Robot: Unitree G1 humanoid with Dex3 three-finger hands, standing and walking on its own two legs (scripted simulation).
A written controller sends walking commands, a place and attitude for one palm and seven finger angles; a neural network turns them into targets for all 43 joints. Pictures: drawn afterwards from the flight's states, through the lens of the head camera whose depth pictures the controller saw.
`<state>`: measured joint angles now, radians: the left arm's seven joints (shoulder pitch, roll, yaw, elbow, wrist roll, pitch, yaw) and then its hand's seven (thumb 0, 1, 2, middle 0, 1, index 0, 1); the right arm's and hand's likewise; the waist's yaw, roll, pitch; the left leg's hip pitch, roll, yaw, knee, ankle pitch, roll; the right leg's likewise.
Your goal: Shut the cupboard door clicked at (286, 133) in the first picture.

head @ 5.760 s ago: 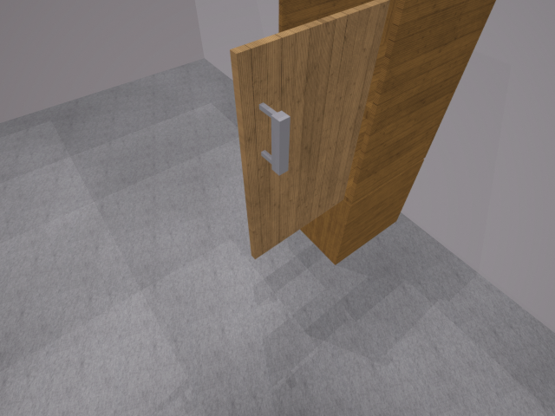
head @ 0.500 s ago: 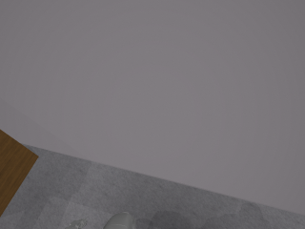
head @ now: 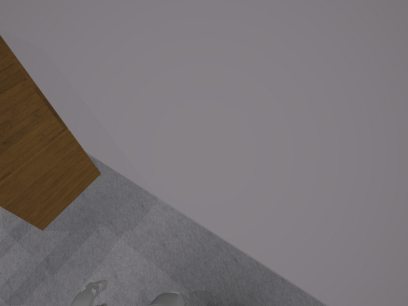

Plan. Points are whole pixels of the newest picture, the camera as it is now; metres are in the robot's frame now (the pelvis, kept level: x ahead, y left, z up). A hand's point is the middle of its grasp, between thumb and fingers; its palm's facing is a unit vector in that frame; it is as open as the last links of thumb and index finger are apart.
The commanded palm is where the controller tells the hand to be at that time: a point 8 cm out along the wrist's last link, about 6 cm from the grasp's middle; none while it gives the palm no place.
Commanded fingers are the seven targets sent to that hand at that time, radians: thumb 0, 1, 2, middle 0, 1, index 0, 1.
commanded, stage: turn to face it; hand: left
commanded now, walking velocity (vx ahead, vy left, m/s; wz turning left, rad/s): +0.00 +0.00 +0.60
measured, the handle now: out of the picture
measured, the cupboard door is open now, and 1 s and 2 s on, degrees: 92 92 92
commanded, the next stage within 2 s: take the last steps up to it in 1.50 s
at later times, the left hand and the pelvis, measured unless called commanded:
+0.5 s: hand out of the picture +0.03 +0.23 -0.15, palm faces +0.32 -0.91 -0.28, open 7.4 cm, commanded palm none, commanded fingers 0.00 0.90 0.90 -0.20 -0.30 -0.20 -0.30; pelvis +0.01 -0.01 +0.01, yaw +18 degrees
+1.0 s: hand out of the picture -0.06 +0.19 -0.17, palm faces +0.61 -0.76 -0.24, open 7.4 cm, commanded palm none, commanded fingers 0.00 0.90 0.90 -0.20 -0.30 -0.20 -0.30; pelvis +0.02 -0.01 +0.00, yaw +37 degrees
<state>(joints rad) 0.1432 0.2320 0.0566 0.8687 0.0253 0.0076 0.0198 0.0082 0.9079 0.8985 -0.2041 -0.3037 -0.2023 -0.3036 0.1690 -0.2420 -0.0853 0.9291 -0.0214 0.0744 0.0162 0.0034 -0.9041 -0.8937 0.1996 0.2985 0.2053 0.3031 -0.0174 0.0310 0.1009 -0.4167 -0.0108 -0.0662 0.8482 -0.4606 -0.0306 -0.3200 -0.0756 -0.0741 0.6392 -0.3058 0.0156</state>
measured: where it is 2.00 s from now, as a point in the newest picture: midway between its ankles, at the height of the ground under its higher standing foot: outside the picture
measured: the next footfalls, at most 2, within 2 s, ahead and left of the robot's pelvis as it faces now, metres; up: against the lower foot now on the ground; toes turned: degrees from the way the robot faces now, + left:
left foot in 0.26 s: +0.03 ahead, +0.13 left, +0.00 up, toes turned +16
right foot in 0.58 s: +0.11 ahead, -0.13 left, +0.00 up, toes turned +17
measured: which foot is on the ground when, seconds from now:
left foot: up 0.00-0.24, down 0.26-0.56, up 0.58-0.88, down 0.90-1.00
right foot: down 0.00-0.26, up 0.28-0.56, down 0.58-0.90, up 0.92-1.00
